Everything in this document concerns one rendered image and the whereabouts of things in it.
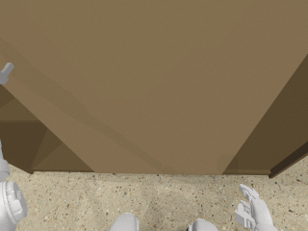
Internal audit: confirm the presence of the robot thigh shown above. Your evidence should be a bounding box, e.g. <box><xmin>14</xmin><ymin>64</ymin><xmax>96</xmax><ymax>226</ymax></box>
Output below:
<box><xmin>109</xmin><ymin>214</ymin><xmax>140</xmax><ymax>231</ymax></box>
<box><xmin>188</xmin><ymin>219</ymin><xmax>218</xmax><ymax>231</ymax></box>

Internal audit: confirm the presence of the right robot thigh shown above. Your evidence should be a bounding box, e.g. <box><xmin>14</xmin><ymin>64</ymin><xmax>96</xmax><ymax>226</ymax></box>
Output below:
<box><xmin>188</xmin><ymin>219</ymin><xmax>218</xmax><ymax>231</ymax></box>

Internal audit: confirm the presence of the robot left upper arm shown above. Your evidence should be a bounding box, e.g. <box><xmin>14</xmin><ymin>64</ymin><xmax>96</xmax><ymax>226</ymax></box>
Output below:
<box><xmin>0</xmin><ymin>181</ymin><xmax>28</xmax><ymax>231</ymax></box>

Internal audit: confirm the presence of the right robot hand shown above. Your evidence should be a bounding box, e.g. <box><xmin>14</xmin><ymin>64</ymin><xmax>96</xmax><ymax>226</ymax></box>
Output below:
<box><xmin>234</xmin><ymin>184</ymin><xmax>273</xmax><ymax>231</ymax></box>

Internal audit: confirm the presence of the left robot thigh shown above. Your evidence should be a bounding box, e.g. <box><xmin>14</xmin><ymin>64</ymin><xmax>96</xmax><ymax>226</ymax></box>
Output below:
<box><xmin>109</xmin><ymin>214</ymin><xmax>140</xmax><ymax>231</ymax></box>

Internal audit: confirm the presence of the handle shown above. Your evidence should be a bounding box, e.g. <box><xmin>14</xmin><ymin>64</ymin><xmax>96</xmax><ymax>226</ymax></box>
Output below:
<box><xmin>0</xmin><ymin>63</ymin><xmax>14</xmax><ymax>85</ymax></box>

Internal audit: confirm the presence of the robot left forearm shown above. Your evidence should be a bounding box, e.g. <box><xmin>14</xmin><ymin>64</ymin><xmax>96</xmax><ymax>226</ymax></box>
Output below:
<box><xmin>0</xmin><ymin>140</ymin><xmax>10</xmax><ymax>182</ymax></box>

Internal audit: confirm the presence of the wardrobe door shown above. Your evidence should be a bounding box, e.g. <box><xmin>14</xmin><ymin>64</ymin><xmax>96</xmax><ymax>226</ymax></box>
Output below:
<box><xmin>0</xmin><ymin>0</ymin><xmax>308</xmax><ymax>175</ymax></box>
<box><xmin>226</xmin><ymin>54</ymin><xmax>308</xmax><ymax>170</ymax></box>

